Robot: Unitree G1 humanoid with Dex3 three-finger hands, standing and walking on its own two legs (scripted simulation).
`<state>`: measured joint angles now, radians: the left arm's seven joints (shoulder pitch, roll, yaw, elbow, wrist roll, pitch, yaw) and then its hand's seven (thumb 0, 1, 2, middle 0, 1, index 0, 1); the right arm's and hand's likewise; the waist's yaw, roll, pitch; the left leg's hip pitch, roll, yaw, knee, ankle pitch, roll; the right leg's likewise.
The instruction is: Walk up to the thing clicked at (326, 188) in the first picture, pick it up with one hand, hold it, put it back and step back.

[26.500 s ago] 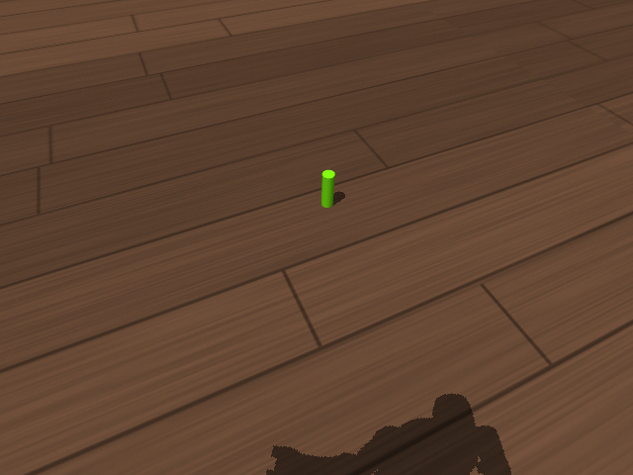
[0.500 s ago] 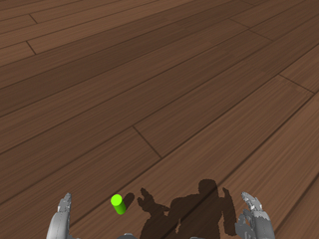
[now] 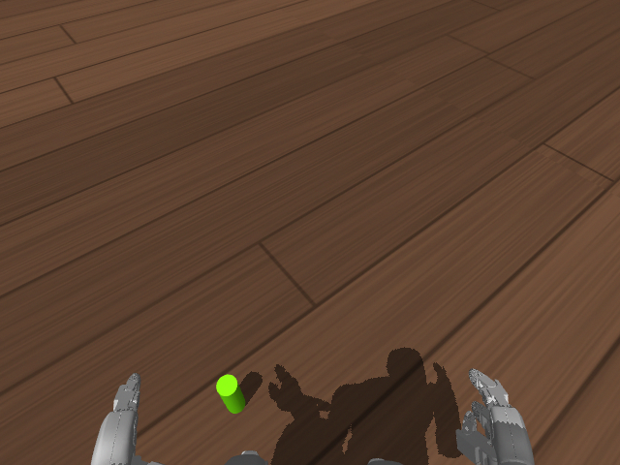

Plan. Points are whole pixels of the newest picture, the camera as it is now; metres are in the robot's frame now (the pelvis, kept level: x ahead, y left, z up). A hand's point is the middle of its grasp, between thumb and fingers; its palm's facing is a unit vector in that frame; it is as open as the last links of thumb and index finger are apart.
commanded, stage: home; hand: left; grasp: from the side
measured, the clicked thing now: (231, 395) +0.38 +0.21 -0.64
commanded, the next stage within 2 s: stand in 0.54 s
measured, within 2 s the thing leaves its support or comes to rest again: neither
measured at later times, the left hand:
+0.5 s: hand (166, 436) +0.18 +0.19 -0.06, palm faces +0.11 -0.95 -0.28, open 17.5 cm
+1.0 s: hand (163, 448) +0.17 +0.19 -0.08, palm faces +0.01 -0.95 -0.32, open 11.5 cm
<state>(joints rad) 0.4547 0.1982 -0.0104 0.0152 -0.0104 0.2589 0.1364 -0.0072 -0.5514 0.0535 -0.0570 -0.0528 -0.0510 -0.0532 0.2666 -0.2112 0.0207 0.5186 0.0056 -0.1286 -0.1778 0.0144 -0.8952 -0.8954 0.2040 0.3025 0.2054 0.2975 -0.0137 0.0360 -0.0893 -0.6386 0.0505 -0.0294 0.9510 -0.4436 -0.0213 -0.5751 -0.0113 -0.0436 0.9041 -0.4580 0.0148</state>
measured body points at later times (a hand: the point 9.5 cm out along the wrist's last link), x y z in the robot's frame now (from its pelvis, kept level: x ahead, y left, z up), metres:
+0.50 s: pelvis +0.01 +0.00 +0.00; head +0.04 +0.01 +0.45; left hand +0.17 +0.24 -0.04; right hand +0.17 -0.24 -0.07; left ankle +0.02 +0.13 -0.69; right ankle +0.00 -0.13 -0.69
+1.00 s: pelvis +0.00 +0.00 +0.01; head +0.03 +0.01 +0.46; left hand +0.16 +0.24 -0.06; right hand +0.16 -0.24 -0.09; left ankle +0.02 +0.13 -0.69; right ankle +0.00 -0.13 -0.69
